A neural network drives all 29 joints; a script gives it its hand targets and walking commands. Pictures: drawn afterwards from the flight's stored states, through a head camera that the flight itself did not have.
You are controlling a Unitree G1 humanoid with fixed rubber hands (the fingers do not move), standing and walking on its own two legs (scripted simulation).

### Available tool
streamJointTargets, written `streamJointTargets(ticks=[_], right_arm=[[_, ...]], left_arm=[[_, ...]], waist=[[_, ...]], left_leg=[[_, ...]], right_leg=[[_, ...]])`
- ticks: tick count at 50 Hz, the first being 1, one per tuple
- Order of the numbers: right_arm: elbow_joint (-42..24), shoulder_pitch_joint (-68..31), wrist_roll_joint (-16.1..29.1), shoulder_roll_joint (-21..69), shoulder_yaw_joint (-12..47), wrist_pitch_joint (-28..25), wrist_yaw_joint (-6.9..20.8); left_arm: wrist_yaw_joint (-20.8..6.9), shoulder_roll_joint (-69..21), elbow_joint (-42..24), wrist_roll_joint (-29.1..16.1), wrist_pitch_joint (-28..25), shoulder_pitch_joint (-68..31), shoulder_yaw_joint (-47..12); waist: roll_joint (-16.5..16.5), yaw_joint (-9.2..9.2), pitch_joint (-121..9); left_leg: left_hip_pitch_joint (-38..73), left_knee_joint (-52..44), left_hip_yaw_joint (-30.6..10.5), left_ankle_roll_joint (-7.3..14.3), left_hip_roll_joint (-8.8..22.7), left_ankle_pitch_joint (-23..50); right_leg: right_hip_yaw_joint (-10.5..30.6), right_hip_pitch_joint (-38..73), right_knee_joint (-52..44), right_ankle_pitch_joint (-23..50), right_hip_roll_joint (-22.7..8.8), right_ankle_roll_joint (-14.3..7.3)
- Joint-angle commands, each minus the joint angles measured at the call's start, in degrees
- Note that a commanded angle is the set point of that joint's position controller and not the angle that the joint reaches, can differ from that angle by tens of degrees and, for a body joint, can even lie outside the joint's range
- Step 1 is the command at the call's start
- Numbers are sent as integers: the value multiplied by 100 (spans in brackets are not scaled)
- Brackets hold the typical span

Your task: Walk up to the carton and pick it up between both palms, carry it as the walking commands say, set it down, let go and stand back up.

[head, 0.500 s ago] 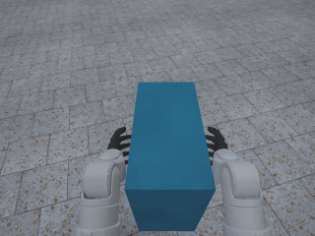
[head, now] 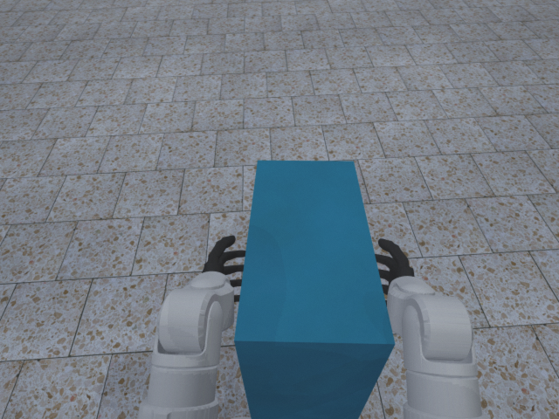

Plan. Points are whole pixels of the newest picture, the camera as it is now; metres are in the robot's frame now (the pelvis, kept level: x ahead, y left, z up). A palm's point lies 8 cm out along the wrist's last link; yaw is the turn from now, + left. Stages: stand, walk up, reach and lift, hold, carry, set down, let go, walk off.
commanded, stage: carry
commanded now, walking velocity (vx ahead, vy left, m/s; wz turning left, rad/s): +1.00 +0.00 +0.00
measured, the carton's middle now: (304, 291) +0.32 +0.02 -0.02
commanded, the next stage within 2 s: none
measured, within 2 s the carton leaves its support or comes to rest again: neither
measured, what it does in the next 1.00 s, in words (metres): walks ahead: left foot, then right foot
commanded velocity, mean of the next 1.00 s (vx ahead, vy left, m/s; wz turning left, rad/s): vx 1.00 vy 0.00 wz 0.00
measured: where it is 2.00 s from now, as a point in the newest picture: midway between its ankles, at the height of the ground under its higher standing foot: (329, 135)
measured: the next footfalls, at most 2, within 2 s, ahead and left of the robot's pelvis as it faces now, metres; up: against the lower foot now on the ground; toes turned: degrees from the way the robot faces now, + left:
left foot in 0.22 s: +0.45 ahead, +0.10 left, +0.00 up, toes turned +6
right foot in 0.66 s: +0.89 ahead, -0.15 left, +0.00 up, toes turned -11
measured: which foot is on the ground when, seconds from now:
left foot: up 0.00-0.20, down 0.22-0.66, up 0.68-1.00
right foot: down 0.00-0.26, up 0.28-0.64, down 0.66-1.00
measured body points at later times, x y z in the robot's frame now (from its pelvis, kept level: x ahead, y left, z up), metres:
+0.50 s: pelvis +0.51 +0.02 +0.01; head +0.55 +0.04 +0.46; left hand +0.84 +0.10 +0.08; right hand +0.80 -0.15 +0.08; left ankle +0.41 +0.10 -0.73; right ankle +0.59 -0.17 -0.66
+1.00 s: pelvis +1.03 -0.04 +0.00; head +1.06 -0.03 +0.45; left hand +1.33 +0.09 +0.07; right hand +1.33 -0.16 +0.07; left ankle +1.19 +0.07 -0.72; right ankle +0.85 -0.14 -0.73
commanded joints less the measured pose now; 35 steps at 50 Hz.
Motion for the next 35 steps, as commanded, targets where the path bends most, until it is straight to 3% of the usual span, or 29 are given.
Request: streamJointTargets(ticks=[1, 4, 5, 7, 9, 10, 11, 12, 13, 14, 16, 17, 19, 22, 24, 27, 30, 31, 32, 33, 34, 35], right_arm=[[-901, -2639, 2223, 6305, 3503, -457, 1415], [-1026, -2425, 2175, 6333, 3614, -545, 1348], [-1104, -2419, 2201, 6274, 3627, -530, 1337], [-1196, -2452, 2273, 6148, 3670, -447, 1334], [-1134, -2502, 2334, 6029, 3739, -335, 1340], [-1020, -2486, 2356, 5972, 3764, -286, 1344], [-874, -2452, 2363, 5931, 3788, -246, 1356], [-712, -2480, 2321, 5891, 3796, -212, 1375], [-289, -2199, 2226, 5782, 3637, -202, 1390], [-489, -2654, 2319, 5917, 3778, -175, 1411], [-421, -2761, 2363, 6310, 3847, -201, 1517], [-456, -2870, 2486, 6419, 3844, -223, 1558], [-625, -3043, 2668, 6502, 3820, -265, 1619], [-801, -3008, 2785, 6345, 3758, -285, 1683], [-810, -2817, 2774, 6208, 3706, -262, 1722], [-779, -2569, 2646, 5985, 3607, -209, 1723], [-827, -2442, 2517, 5840, 3593, -165, 1644], [-848, -2384, 2475, 5832, 3652, -153, 1620], [-926, -2457, 2455, 5790, 3725, -162, 1602], [-1054, -2702, 2483, 5704, 3688, -194, 1597], [-881, -2439, 2465, 5730, 3793, -117, 1631], [-662, -2353, 2326, 5790, 3646, -106, 1587]], left_arm=[[-2031, -6585, -1011, -2733, -379, -3007, -3764], [-2036, -6390, -1296, -2679, -419, -2980, -3726], [-2029, -6317, -1347, -2631, -398, -2919, -3741], [-2010, -6135, -1328, -2502, -306, -2674, -3701], [-1994, -5916, -1272, -2366, -204, -2532, -3635], [-1992, -5798, -1236, -2283, -166, -2511, -3620], [-1995, -5664, -1135, -2168, -128, -2517, -3579], [-2004, -5513, -960, -2073, -96, -2581, -3535], [-2028, -5728, -724, -2143, -22, -2288, -3612], [-1986, -5736, -538, -1966, -64, -2481, -3406], [-2006, -6056, -597, -2058, -154, -2697, -3432], [-2003, -6131, -547, -2074, -193, -2680, -3355], [-1904, -6261, -596, -2082, -309, -2679, -3353], [-1751, -6326, -773, -2034, -397, -2737, -3525], [-1676, -6262, -799, -1991, -397, -2586, -3605], [-1643, -6081, -898, -1992, -345, -2596, -3681], [-1704, -5926, -953, -2070, -277, -2603, -3753], [-1748, -5939, -967, -2119, -266, -2645, -3789], [-1795, -5934, -976, -2176, -276, -2487, -3770], [-1847, -5977, -1176, -2265, -292, -2621, -3834], [-1909, -5954, -902, -2237, -247, -2455, -3744], [-1956, -6061, -769, -2351, -186, -2553, -3820]], waist=[[-543, -297, -2600], [-941, -322, -2182], [-980, -318, -2066], [-989, -310, -2023], [-1122, -339, -2198], [-1154, -428, -2496], [-972, -605, -2818], [-339, -780, -2854], [1877, -612, -3266], [1234, -598, -3287], [-101, -602, -2758], [-228, -589, -2615], [158, -545, -2411], [613, -578, -1968], [823, -555, -1742], [1071, -497, -1536], [1325, -367, -1901], [1118, -234, -2205], [525, 118, -2657], [10, 228, -2741], [-1875, -157, -2687], [-1571, -242, -3418]], left_leg=[[-1117, -1845, -271, -30, 479, 411], [-22, -3834, 496, -85, 136, 1420], [291, -4255, 787, -132, -41, 1792], [822, -4640, 1191, -148, -309, 2139], [1495, -4736, 1503, -103, -511, 2004], [2203, -4916, 1659, -57, -619, 1807], [3279, -5104, 1601, 56, -583, 1352], [4205, -5129, 42, 305, 321, -1], [5295, -6356, -3717, 1325, 2114, -735], [5531, -6160, -3737, 1469, 2264, 250], [4720, -5506, -2177, 1149, 1929, 2503], [4484, -5509, -1715, 977, 1763, 2766], [4356, -5670, -1028, 693, 1523, 2929], [4210, -6009, -272, 636, 1407, 3699], [4004, -6078, 355, 499, 1096, 4137], [3933, -6093, 947, 297, 885, 5057], [3627, -4871, 1255, 155, 891, 7057], [3442, -3750, 1357, 109, 792, 7098], [2777, -2021, 1572, 10, 508, 6478], [1095, -429, 1123, 30, 213, 4179], [-723, 1060, 732, -52, -746, -402], [-1454, 1686, -180, -2, -406, -552]], right_leg=[[2380, 2937, -1577, 943, -1835, -754], [1013, 2373, -1914, 1230, -1211, -446], [748, 2316, -1968, 1537, -1081, -377], [462, 2437, -1615, 2864, -1008, -326], [251, 2590, -733, 4338, -1015, -220], [68, 2573, 213, 4758, -972, -123], [-38, 2080, 1634, 4671, -887, 22], [301, 633, 3412, 3415, -741, 193], [741, -1472, 5012, -729, 162, 311], [1618, -2251, 5710, -912, -171, 193], [1803, -2403, 5325, -728, -560, 188], [1729, -2393, 4846, -606, -623, 246], [1464, -2382, 4129, -366, -644, 341], [998, -2397, 2924, -28, -538, 400], [633, -2006, 1913, 527, -365, 414], [190, -1379, 795, 1081, -163, 290], [-307, 177, 533, 1181, 277, 81], [-347, 939, 244, 1192, 370, -26], [-586, 2412, -318, 1164, 518, -90], [183, 3737, 98, 462, 50, -170], [3615, 4033, -880, 166, -1699, -930], [4645, 4690, -983, 1287, -2391, -1427]])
